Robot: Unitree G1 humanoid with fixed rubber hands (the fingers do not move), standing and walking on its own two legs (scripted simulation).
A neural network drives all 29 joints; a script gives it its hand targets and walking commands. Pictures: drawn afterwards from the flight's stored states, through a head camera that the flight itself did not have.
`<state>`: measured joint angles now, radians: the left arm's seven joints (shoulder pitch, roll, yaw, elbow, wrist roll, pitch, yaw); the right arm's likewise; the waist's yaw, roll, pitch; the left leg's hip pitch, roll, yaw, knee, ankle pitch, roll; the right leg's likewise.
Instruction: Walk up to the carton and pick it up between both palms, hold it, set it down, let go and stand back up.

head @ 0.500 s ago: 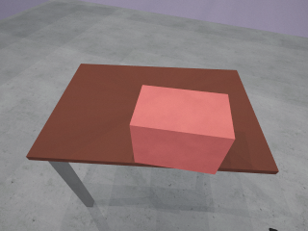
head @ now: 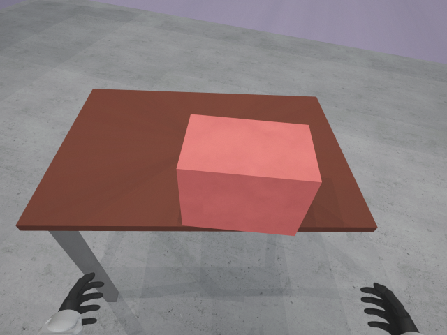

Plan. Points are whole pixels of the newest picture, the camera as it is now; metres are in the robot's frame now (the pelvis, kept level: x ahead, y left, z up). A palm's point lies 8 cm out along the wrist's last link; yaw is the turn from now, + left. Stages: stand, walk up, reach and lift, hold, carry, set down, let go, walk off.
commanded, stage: reach and lift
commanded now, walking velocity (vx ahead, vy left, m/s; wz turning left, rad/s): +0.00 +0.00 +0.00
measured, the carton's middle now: (243, 176) +0.46 -0.01 +0.00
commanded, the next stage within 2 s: none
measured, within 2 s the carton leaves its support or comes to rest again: neither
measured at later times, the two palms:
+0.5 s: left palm (92, 281) +0.21 +0.26 -0.03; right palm (383, 303) +0.20 -0.26 -0.03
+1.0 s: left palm (83, 275) +0.21 +0.26 +0.00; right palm (367, 286) +0.22 -0.23 -0.01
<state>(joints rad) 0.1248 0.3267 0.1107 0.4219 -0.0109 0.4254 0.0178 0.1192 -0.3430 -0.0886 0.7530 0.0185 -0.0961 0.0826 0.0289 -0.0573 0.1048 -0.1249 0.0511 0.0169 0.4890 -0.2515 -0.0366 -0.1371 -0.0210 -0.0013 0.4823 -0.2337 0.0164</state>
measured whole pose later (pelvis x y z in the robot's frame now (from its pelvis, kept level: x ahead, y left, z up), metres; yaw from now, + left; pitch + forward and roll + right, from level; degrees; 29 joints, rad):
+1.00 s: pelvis +0.03 +0.02 +0.01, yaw -1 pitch -6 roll -1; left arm 0.24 0.28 0.00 0.33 -0.20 -0.11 -0.02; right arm 0.16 -0.24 -0.08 0.53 0.21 -0.25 0.01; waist 0.03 0.02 0.05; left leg -0.05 0.04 0.04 0.39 -0.24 -0.02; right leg -0.04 -0.03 0.01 0.33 -0.19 0.03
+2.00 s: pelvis +0.03 +0.01 +0.01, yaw -1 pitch +1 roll -1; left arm -0.41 0.33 0.05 0.53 -0.23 0.13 -0.03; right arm -0.40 -0.36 0.03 0.66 0.36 -0.04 -0.04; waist -0.01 -0.01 0.01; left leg -0.19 0.05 0.03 0.38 -0.21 -0.03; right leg -0.18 -0.02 0.01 0.33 -0.17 0.03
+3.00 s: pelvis +0.01 +0.01 -0.01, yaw +1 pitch +17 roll -2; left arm -1.05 0.38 -0.22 1.47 -0.39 -0.20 -0.03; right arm -0.99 -0.40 0.16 1.43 0.48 -0.18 0.00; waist -0.03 -0.01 -0.19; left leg -0.62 0.06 -0.02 0.54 -0.22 -0.04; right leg -0.58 -0.01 -0.03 0.46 -0.17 0.02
